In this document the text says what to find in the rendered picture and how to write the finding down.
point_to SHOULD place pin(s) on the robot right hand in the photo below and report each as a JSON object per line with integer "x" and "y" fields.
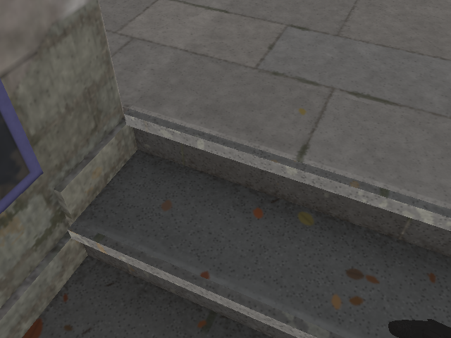
{"x": 419, "y": 329}

